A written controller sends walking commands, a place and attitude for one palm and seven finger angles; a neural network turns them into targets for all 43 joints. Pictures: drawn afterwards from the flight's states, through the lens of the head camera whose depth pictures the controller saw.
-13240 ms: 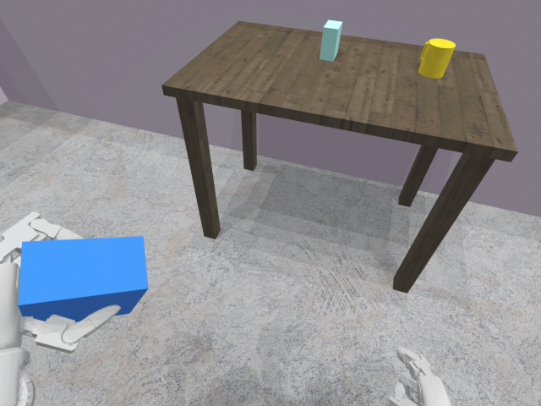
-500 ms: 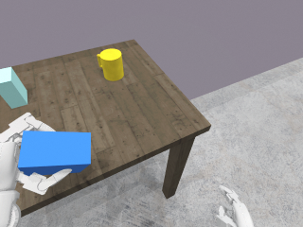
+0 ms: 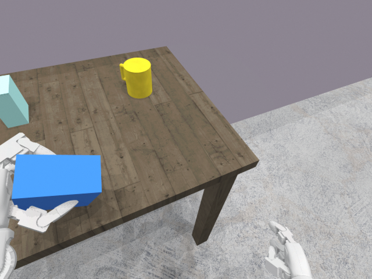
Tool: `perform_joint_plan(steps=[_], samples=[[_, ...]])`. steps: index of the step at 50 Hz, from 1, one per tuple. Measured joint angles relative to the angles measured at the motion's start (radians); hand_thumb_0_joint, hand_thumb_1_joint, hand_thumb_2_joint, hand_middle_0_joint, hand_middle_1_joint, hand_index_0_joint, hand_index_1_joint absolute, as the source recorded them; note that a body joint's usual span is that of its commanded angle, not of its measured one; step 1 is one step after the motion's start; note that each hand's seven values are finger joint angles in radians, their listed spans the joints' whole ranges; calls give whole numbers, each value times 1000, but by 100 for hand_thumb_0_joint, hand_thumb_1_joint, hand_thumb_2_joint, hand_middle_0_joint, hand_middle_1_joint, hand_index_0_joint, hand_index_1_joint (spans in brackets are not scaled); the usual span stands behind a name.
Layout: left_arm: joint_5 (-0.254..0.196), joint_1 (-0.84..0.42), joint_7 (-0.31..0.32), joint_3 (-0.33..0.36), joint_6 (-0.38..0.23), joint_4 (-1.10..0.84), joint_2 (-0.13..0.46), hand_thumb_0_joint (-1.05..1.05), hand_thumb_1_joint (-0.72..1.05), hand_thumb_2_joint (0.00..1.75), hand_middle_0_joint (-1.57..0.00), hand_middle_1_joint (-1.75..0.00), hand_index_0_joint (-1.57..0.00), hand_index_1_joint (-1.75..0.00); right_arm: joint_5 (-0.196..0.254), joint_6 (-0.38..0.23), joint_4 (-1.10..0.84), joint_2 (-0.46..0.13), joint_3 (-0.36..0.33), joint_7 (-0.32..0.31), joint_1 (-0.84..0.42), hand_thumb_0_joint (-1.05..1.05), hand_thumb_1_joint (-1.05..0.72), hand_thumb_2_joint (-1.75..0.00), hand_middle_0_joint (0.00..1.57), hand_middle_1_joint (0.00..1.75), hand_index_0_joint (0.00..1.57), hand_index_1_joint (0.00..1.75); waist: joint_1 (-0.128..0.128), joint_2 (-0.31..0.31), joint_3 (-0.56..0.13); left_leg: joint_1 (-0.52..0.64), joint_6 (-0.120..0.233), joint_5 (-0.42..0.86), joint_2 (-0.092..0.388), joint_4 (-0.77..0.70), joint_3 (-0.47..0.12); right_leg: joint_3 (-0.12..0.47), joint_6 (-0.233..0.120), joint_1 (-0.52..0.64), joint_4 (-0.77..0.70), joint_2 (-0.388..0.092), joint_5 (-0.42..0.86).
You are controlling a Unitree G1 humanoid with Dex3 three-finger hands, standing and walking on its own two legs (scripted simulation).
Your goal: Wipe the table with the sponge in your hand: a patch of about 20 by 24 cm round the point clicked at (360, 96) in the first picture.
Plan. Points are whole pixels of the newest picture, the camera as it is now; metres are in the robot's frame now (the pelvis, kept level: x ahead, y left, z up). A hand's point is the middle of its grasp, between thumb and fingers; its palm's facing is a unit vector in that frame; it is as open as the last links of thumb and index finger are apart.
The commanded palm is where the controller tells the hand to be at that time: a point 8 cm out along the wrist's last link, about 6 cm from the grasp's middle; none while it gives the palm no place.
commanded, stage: come to a stop and stand still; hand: left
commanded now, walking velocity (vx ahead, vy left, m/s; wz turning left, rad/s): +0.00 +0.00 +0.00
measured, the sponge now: (69, 184) +0.24 +0.22 +0.13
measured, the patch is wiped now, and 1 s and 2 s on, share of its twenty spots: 0.00 0.00 0.00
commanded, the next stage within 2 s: look again from close up in 0.12 s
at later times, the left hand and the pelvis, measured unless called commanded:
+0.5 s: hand (30, 184) +0.22 +0.26 +0.16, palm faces +0.39 -0.85 -0.36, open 9.9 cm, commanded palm +0.15 +0.29 +0.17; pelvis +0.00 +0.01 +0.00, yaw +1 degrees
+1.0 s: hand (40, 188) +0.22 +0.26 +0.14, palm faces +0.32 -0.85 -0.41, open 9.9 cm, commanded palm +0.16 +0.29 +0.17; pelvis +0.00 +0.01 +0.00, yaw +0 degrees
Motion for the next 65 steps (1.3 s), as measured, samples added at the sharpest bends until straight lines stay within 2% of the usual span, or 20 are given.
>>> perform_joint_plan(steps=[9, 21, 31, 32, 33, 35, 37, 39, 42, 44, 47, 52, 55, 57, 61, 65], samples=[[-5, 8, 10, -2, -4, -84, -9, -1, -48, 103, -76, -134, -76, -134, 2, 9, 10, -4, -2, 5, -1, 1, -90, -90, 20, 30, 20, 30, 26, -4, 20, 6, 7, -8, -10, 6, -7, -7, 9, 9, 6, -10, -10], [-2, -11, 15, -13, 21, -36, -21, -1, -48, 103, -76, -134, -76, -134, 4, 25, 5, 11, 6, 2, 4, 1, -90, -90, 20, 30, 20, 30, 23, 0, 21, 13, 17, 4, -22, -9, -7, -7, 18, 16, -3, -21, -2], [-1, 3, 17, -2, 4, -61, -5, -1, -48, 103, -76, -134, -76, -134, 4, 26, 12, 7, 0, 3, 15, 1, -90, -90, 20, 30, 21, 30, 16, 5, 25, 8, 17, 5, -22, -10, -11, -10, 18, 15, -9, -22, 1], [43, -47, -6, 13, 7, -51, 28, -1, -48, 103, -76, -134, -76, -134, -9, 13, 5, 6, -7, 0, 30, 1, -90, -90, 20, 30, 20, 30, 32, 6, 28, -9, 16, 1, -18, 7, -16, -16, 18, 5, -4, -18, -1], [61, -123, -26, 36, -23, -5, 75, -1, -48, 103, -76, -134, -76, -134, -14, -2, 14, 6, -6, -3, 37, 1, -90, -90, 20, 30, 20, 30, 48, 1, 27, -28, 16, -2, -18, 22, -21, -21, 15, -12, 9, -18, -4], [36, -229, -22, 86, -45, 80, 122, -1, -48, 103, -76, -134, -76, -134, -7, 1, 33, 8, 2, 7, 24, 1, -90, -90, 20, 30, 20, 30, 58, -12, 34, -37, 12, 1, -20, 26, -17, -18, 8, -32, 33, -22, -11], [12, -258, -8, 119, -39, 116, 109, -1, -48, 103, -76, -134, -76, -134, -4, 1, 27, 5, 3, 20, 20, 1, -90, -90, 20, 30, 20, 30, 52, -5, 28, -39, 12, -2, -17, 30, -4, -5, 8, -42, 45, -19, -13], [-9, -209, 3, 113, -34, 94, 61, -1, -48, 103, -76, -134, -76, -134, 3, -2, 15, -2, 0, 36, 19, 2, -90, -90, 20, 30, 21, 30, 34, 12, 17, -32, 16, -8, -17, 30, 11, 11, 14, -44, 50, -19, -15], [-9, -76, -6, 24, -29, 23, -21, -1, -48, 103, -76, -134, -76, -134, 8, -1, 0, -10, -7, 45, 26, 2, -90, -90, 20, 30, 21, 30, 8, 34, 2, -21, 24, -18, -19, 30, 25, 25, 22, -39, 56, -21, -22], [2, -1, -21, -36, -30, -7, -44, -1, -48, 103, -76, -134, -76, -134, 8, 4, 0, -8, -5, 39, 30, 1, -90, -90, 20, 30, 20, 30, -1, 33, -3, -13, 24, -21, -20, 28, 28, 28, 24, -34, 59, -22, -27], [9, 49, -32, -56, -30, -10, -22, -1, -48, 103, -76, -134, -76, -134, 4, 16, 3, 5, 0, 20, 37, 1, -90, -90, 20, 30, 20, 30, -6, 14, -1, -8, 21, -23, -20, 28, 20, 21, 21, -28, 61, -22, -33], [4, -9, -9, 24, -19, 10, 27, -1, -48, 103, -76, -134, -76, -134, 1, 14, 10, 8, 4, 0, 43, 2, -90, -90, 20, 30, 20, 30, 19, -12, 18, -11, 13, -23, -12, 35, 1, 2, 11, -16, 51, -15, -31], [-2, -51, 11, 49, -21, -12, 10, -1, -48, 103, -76, -134, -76, -134, 0, -1, 20, -4, 2, 2, 31, 2, -90, -90, 20, 30, 20, 30, 33, -9, 24, -9, 11, -24, -7, 38, -2, -2, 10, -6, 36, -9, -24], [-2, -62, 18, 38, -26, -34, -13, -1, -48, 103, -76, -134, -76, -134, -1, -8, 23, -10, -1, 6, 22, 2, -90, -90, 20, 30, 20, 30, 36, -4, 20, -6, 12, -26, -6, 37, -1, -1, 11, -1, 28, -7, -21], [3, -44, 14, -9, -33, -45, -42, -1, -47, 103, -76, -135, -76, -134, -1, -7, 21, -12, -4, 11, 0, 2, -90, -90, 20, 30, 20, 30, 25, 3, 2, 1, 14, -25, -7, 28, 4, 5, 16, 5, 18, -8, -17], [5, -17, 3, -25, -20, -12, -30, 0, -47, 103, -76, -135, -76, -134, 0, 6, 5, 0, -1, 6, -13, 2, -90, -90, 20, 30, 20, 30, 11, 1, -5, 5, 16, -21, -9, 18, 8, 10, 18, 6, 10, -9, -13]])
